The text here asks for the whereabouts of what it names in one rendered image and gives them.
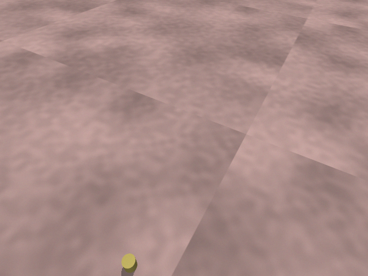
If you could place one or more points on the tin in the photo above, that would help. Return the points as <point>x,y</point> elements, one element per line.
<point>129,263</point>

